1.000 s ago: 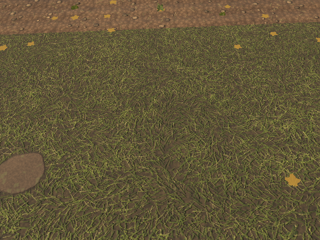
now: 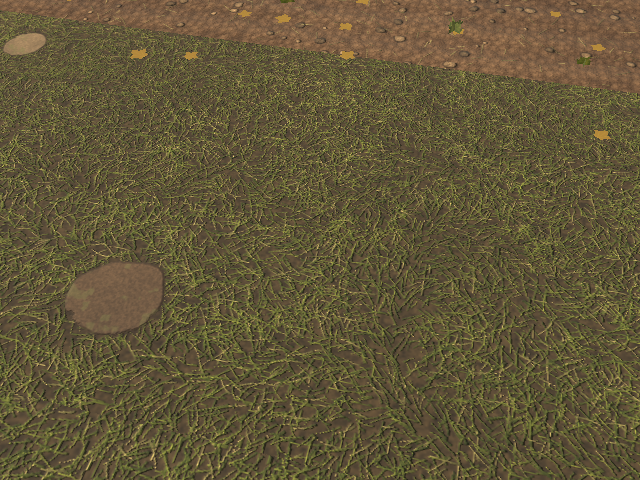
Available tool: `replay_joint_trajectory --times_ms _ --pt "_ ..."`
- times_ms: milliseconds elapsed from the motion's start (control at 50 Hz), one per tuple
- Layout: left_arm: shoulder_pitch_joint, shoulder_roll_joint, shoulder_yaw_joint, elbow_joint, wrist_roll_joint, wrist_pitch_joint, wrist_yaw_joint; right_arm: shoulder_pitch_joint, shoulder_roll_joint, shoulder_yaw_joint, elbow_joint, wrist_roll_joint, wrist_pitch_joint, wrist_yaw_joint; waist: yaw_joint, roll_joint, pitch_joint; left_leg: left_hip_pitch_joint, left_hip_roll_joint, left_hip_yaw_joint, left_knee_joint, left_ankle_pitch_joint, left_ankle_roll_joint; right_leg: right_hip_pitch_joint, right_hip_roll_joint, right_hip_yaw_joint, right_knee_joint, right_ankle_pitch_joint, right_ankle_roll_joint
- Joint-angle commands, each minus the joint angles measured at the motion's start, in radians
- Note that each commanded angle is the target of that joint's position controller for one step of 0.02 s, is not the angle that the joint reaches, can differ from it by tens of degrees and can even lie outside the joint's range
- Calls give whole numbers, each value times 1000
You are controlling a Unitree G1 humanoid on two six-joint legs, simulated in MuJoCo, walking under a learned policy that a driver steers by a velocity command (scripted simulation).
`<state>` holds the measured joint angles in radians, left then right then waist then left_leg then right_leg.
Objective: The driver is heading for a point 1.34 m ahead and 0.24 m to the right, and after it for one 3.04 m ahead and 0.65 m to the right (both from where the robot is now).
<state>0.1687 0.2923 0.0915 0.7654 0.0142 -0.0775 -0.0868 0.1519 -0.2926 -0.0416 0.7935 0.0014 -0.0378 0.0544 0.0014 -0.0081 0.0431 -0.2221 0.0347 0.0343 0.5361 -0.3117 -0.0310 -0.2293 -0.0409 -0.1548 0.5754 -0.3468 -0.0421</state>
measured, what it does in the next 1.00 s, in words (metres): walks ahead: left foot, then right foot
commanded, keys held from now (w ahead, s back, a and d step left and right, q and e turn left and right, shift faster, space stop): w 0.64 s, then w+e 0.36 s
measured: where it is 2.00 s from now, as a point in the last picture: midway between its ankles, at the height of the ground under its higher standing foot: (363, 310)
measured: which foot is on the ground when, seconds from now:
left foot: down 0.00-0.04, up 0.06-0.32, down 0.34-0.76, up 0.78-1.00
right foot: down 0.00-0.36, up 0.38-0.72, down 0.74-1.00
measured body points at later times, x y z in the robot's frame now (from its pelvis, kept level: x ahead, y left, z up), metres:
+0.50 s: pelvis +0.16 +0.07 +0.01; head +0.18 +0.07 +0.46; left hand +0.23 +0.33 -0.12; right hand +0.20 -0.18 -0.12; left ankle +0.13 +0.16 -0.73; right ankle +0.13 -0.07 -0.65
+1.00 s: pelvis +0.43 +0.06 -0.05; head +0.43 +0.06 +0.40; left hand +0.39 +0.29 -0.19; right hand +0.60 -0.17 -0.14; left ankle +0.54 +0.21 -0.69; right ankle +0.36 -0.04 -0.73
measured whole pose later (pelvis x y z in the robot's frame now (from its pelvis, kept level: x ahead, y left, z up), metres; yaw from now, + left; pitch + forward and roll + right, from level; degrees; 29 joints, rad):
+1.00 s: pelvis +0.43 +0.06 -0.05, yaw -8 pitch +2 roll -2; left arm 0.51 0.20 -0.03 0.98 0.09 -0.14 -0.03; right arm 0.14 -0.25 0.05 0.68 -0.12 -0.08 0.06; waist 0.10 0.03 -0.03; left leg -0.76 0.09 -0.10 1.16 -0.04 -0.05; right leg -0.36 0.14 0.08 0.92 -0.58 -0.12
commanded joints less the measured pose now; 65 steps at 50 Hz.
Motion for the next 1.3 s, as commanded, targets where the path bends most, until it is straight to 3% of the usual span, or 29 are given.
replay_joint_trajectory --times_ms 20,120,200,280,340,360,380,400,440,500,600,640,680,740,760,780,820,840,880,960,1020,1060,1100,1160,1180,1200,1220,1280,1300 --pt "64 213 68 -37 19 -8 20 7 -186 -52 -42 -17 -5 -21 21 -27 -47 -60 -3 -21 -56 -102 83 70 -93 133 -150 -15 -100" --pt "316 82 9 40 34 -33 106 -158 -37 -12 -72 -60 -47 -51 137 -124 87 -460 12 -101 270 -227 132 361 -409 570 -475 -304 -285" --pt "191 100 -13 30 33 -27 106 -104 -30 -13 -48 -85 -41 -18 47 -73 106 -267 -14 -22 182 -146 151 245 -251 284 -525 -182 -185" --pt "143 169 -11 47 47 7 77 -28 -36 -3 -4 -58 -41 29 -30 -67 101 54 -50 7 -30 146 140 76 -224 170 -476 -73 -195" --pt "182 132 -27 94 75 2 57 120 -100 -22 30 -68 -74 11 -84 -28 32 275 -58 -10 -38 146 165 -13 -173 114 -180 33 -181" --pt "187 57 -49 93 97 -11 49 266 -163 -42 59 -87 -84 -19 -133 113 -43 432 64 -219 -97 112 254 -159 -64 42 132 33 -110" --pt "185 -18 -76 55 113 -32 12 471 -205 -39 68 -81 -82 -36 -185 279 -173 668 305 -754 -299 4 451 -416 83 138 427 -229 -52" --pt "65 16 -63 51 78 -51 5 451 -154 -32 91 -90 -95 -35 -202 148 60 567 300 -714 -365 -139 379 -623 41 285 554 -159 -87" --pt "83 74 -44 85 74 -55 39 302 -44 0 74 -68 -93 -31 -109 74 69 410 243 -504 -377 -129 320 -556 -19 242 630 -49 -108" --pt "76 2 -62 71 86 -29 42 230 57 48 73 -80 -83 -33 -7 58 87 223 210 -325 -423 193 292 -426 -78 241 519 64 -105" --pt "-148 -43 -85 -12 67 -8 19 259 -18 36 103 -93 -83 0 -20 84 64 -29 78 -87 -423 415 257 -188 -6 115 197 329 0" --pt "-12 -21 -86 10 74 -17 5 243 -56 24 95 -146 -74 19 36 84 44 -162 111 -81 -340 458 250 -28 4 158 385 474 17" --pt "98 83 -53 31 82 -32 12 159 -87 12 58 -132 -78 5 86 43 44 -134 128 -63 -223 538 238 -19 32 134 410 347 12" --pt "378 146 -13 107 57 -59 30 158 -161 -4 58 -98 -84 13 193 -12 1 -230 38 19 315 749 220 332 169 -4 176 107 -35" --pt "511 144 -11 127 52 -59 47 282 -69 15 91 -142 -87 43 175 -114 -136 -401 -21 15 776 422 152 588 78 214 230 374 -210" --pt "518 180 -30 112 55 -58 46 419 107 64 109 -134 -96 65 105 -220 -312 -556 -126 -62 1147 -348 76 655 -197 720 72 708 -512" --pt "390 132 -34 119 50 -106 23 78 -35 37 -65 -59 -85 25 139 -56 82 -892 -50 -255 1157 -204 46 273 -313 1012 -110 181 -451" --pt "254 48 -62 105 50 -100 22 47 -66 32 -70 -77 -69 -4 86 60 34 -803 -8 -263 1061 -110 46 98 -266 941 -107 9 -420" --pt "44 -38 -106 69 83 -80 23 117 2 72 -51 -123 -36 -24 -33 15 64 -607 50 -240 841 -37 33 -276 -162 777 -156 -108 -375" --pt "50 87 -86 72 83 -90 42 268 63 104 -80 -117 -32 -2 -117 30 -33 41 14 33 751 257 -25 -813 84 374 36 -52 -245" --pt "542 -17 -110 191 36 -106 130 -144 -5 97 -168 -154 -32 23 240 -38 21 -898 64 -158 352 476 -48 151 16 614 345 -248 -226" --pt "579 -69 -116 180 1 -78 121 -279 27 116 -174 -124 -41 32 311 6 26 -769 58 -126 -138 622 -17 87 68 601 397 -308 -204" --pt "423 119 -90 151 78 -36 34 -202 49 125 -192 -74 -23 37 167 -96 69 -50 25 -14 41 850 -6 -589 64 597 255 -452 -227" --pt "268 160 -89 95 49 -31 0 284 -91 56 -41 -81 -19 13 -134 -10 92 400 73 -32 -92 751 18 -641 106 632 585 -513 -118" --pt "273 130 -98 121 46 -28 -19 516 -184 9 49 -82 -27 5 -208 62 53 498 141 -34 -191 746 92 -548 120 566 834 -236 -33" --pt "524 -55 -123 180 51 -35 -30 609 -201 -10 78 -92 -43 23 -87 268 -316 900 307 -155 278 1252 335 -699 212 420 1363 -418 34" --pt "613 -68 -122 179 49 -17 -35 499 -194 -7 19 -103 -38 39 -22 246 -402 839 371 -309 228 1124 393 -844 171 332 1525 -369 16" --pt "365 -26 -112 85 44 2 18 305 -67 30 1 -91 -17 43 -24 93 -47 241 455 -555 -181 -162 354 -1072 20 335 1534 45 22" --pt "266 -80 -139 49 49 -1 37 239 66 70 -6 -105 -51 21 30 21 37 80 416 -453 -238 -109 312 -1041 -64 367 1229 279 -12"
Velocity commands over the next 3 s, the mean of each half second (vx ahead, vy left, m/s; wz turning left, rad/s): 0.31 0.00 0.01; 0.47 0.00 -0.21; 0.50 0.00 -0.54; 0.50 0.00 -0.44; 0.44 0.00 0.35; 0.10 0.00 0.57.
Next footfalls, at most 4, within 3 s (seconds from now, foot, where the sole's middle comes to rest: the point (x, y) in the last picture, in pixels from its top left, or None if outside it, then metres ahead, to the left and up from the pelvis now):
0.34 left None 0.17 0.16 -0.77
0.74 right None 0.40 -0.04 -0.77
1.18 left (258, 401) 0.74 0.20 -0.95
1.74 right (398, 341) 0.91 -0.17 -0.95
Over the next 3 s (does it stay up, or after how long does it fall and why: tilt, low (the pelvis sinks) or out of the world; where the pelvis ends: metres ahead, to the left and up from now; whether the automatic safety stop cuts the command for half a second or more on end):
stays up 1.27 -0.34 -0.34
